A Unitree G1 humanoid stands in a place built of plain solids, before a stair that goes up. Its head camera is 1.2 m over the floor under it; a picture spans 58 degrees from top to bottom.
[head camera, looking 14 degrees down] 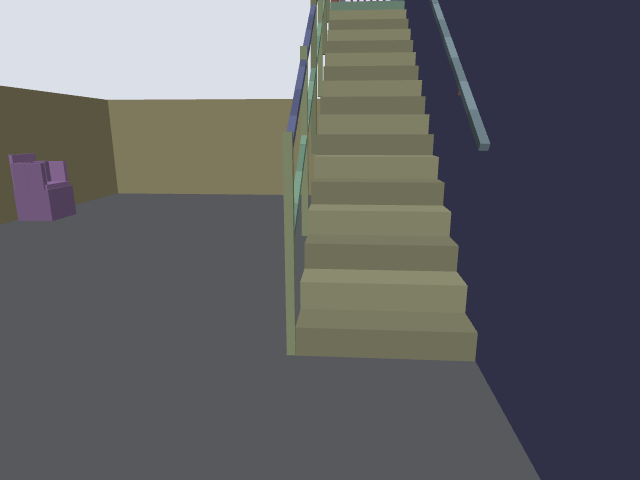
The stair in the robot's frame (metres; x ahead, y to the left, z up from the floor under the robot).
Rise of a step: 0.17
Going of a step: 0.26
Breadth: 0.97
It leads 4 degrees to the right of straight ahead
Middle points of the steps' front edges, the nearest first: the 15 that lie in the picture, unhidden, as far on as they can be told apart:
2.14 -0.35 0.17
2.40 -0.37 0.34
2.66 -0.38 0.51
2.92 -0.40 0.68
3.18 -0.42 0.85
3.44 -0.44 1.01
3.70 -0.45 1.18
3.96 -0.47 1.35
4.22 -0.49 1.52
4.48 -0.50 1.69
4.74 -0.52 1.86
4.99 -0.54 2.03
5.25 -0.55 2.20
5.51 -0.57 2.37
5.77 -0.59 2.54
